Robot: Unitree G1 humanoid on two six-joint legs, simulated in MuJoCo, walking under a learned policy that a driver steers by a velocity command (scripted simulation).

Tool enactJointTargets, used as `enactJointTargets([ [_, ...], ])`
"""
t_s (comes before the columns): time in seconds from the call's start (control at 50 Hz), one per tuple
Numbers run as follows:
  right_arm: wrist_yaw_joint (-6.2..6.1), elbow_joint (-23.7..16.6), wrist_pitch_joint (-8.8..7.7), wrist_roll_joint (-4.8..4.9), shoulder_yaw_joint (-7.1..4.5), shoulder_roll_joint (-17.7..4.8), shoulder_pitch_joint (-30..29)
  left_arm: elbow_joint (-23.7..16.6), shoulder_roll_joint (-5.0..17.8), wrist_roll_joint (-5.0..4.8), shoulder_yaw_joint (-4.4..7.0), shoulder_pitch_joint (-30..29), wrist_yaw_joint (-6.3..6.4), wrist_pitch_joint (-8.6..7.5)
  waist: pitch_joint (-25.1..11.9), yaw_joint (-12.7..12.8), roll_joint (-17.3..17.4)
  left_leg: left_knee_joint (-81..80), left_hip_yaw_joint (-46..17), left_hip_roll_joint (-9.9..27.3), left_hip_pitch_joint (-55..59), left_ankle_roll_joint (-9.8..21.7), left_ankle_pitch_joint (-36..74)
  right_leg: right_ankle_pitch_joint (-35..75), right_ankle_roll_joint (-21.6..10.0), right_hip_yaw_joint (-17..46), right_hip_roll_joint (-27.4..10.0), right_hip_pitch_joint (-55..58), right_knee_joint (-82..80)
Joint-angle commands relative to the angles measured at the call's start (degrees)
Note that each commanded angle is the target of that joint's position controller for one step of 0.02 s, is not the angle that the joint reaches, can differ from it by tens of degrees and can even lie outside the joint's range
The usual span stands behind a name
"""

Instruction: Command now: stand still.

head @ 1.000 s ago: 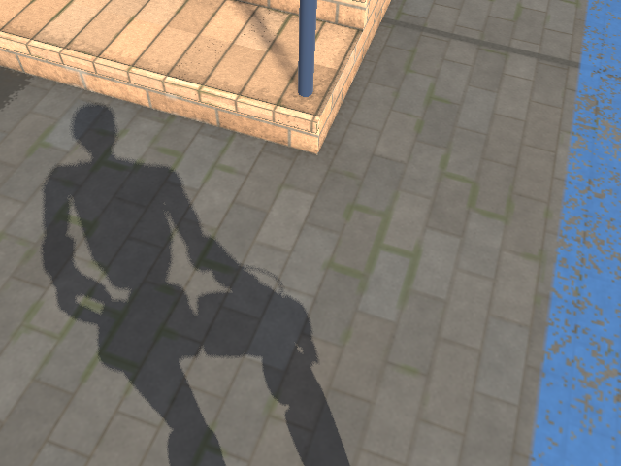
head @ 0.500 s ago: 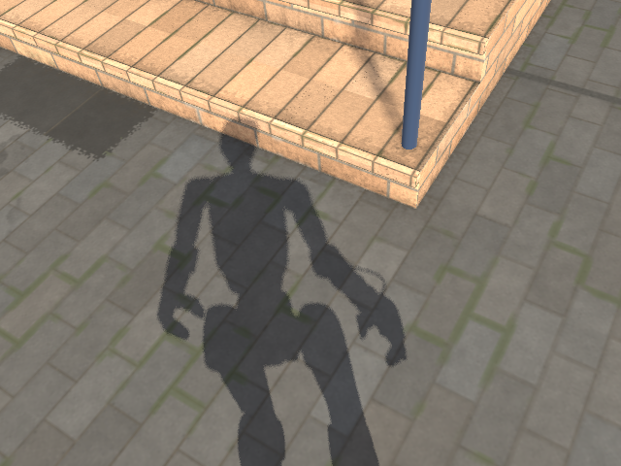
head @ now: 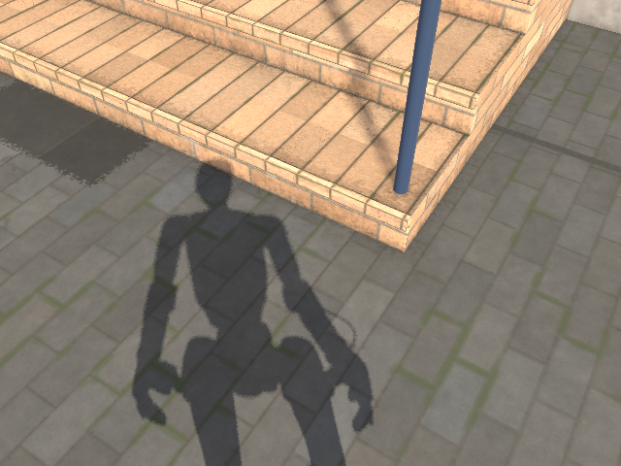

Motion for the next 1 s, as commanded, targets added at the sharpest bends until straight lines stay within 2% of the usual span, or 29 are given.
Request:
enactJointTargets([
  [0.02,-0.24,-0.19,-0.45,0.03,-0.90,-5.94,2.26,-0.25,4.76,-0.01,0.69,0.92,0.32,-0.53,2.40,-0.40,0.71,-6.11,-6.27,7.07,-7.49,2.12,1.96,0.56,-1.26,5.86,-5.05,3.77,-2.71],
  [0.4,-0.82,3.75,-0.72,0.00,-0.02,-2.58,6.08,5.55,1.98,-0.10,0.20,3.43,1.25,-0.31,2.45,-0.40,0.98,-4.54,-4.87,6.87,-5.96,1.96,8.16,4.43,-1.44,5.49,-5.39,4.40,-1.03],
  [1.0,-1.23,4.61,-1.06,-0.10,-0.03,0.16,10.33,8.25,-0.63,-0.16,0.20,5.21,1.75,-0.12,3.52,-0.59,1.10,-4.17,-4.43,7.08,-5.31,1.98,10.32,5.04,-1.10,5.07,-5.34,4.15,-0.25],
])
